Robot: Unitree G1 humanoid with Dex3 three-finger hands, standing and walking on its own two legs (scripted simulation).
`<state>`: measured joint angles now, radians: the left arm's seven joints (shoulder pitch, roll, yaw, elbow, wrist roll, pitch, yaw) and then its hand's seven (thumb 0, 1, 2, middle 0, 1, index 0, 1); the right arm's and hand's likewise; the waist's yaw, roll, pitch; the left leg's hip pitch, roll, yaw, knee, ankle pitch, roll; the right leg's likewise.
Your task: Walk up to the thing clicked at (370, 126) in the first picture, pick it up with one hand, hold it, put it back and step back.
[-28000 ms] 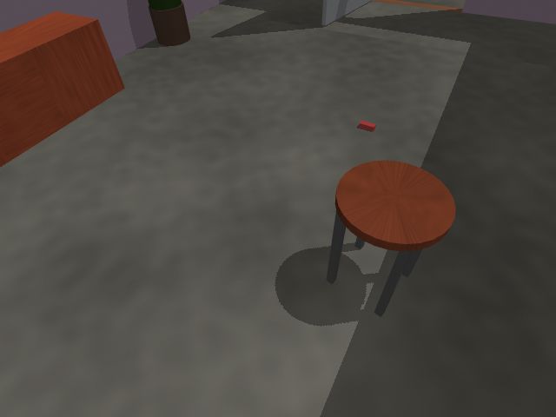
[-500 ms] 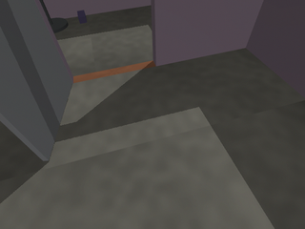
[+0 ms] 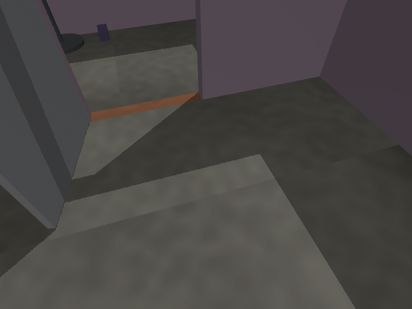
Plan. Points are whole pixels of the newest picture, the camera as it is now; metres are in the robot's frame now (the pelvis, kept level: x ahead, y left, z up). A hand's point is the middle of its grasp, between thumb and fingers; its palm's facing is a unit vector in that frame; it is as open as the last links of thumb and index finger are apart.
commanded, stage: stand
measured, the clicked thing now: out of the picture -0.41 -0.43 -0.77
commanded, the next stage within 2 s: none
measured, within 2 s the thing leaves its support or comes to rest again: neither
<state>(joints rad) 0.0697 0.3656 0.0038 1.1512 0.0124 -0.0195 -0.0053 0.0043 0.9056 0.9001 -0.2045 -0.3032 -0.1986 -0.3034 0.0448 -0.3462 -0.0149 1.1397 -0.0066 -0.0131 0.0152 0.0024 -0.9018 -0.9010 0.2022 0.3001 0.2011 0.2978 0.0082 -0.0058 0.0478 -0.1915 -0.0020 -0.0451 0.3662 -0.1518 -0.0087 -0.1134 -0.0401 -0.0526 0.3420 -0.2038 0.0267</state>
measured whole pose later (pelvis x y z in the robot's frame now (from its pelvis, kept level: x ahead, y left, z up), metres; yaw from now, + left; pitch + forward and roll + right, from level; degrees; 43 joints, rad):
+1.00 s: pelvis +0.01 -0.02 +0.00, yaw -1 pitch -1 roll +0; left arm 0.10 0.35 0.00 1.14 0.01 -0.01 0.00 0.00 0.91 0.90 -0.21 -0.30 -0.20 -0.30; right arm 0.07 -0.35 -0.01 1.16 -0.01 -0.01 0.01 0.00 -0.90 -0.90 0.20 0.30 0.20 0.30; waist 0.00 0.00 0.04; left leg -0.15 0.03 -0.04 0.31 -0.15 -0.03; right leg -0.08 -0.01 -0.04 0.30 -0.20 0.00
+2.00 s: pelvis +0.02 -0.02 +0.00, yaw -2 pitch -1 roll +0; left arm 0.12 0.35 0.00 1.13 0.01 -0.01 0.00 0.00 0.91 0.90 -0.21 -0.30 -0.20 -0.30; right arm 0.10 -0.35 0.00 1.15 -0.01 -0.01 0.01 0.00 -0.90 -0.90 0.20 0.30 0.20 0.30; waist 0.00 0.01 0.05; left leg -0.13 0.03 -0.02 0.30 -0.15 -0.03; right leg -0.07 -0.01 -0.03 0.30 -0.21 0.00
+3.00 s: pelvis +0.22 +0.02 -0.01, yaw -2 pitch -3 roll +2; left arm 0.25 0.43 0.06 0.95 0.03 -0.03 -0.10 0.01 0.91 0.90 -0.20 -0.30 -0.20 -0.30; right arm 0.32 -0.40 -0.07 0.92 -0.02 -0.08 0.06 0.00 -0.90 -0.90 0.21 0.30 0.20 0.30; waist -0.01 -0.02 0.06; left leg -0.03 0.01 0.10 0.40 -0.32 0.01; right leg -0.47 -0.10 0.00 0.66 -0.18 -0.01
